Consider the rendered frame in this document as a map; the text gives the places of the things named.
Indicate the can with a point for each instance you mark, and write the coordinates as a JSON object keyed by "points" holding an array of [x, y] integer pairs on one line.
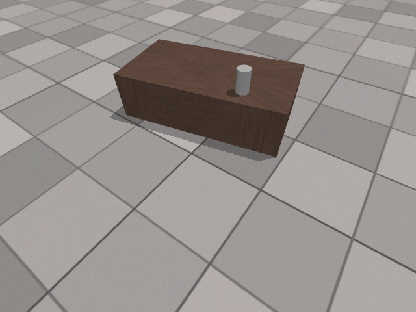
{"points": [[243, 78]]}

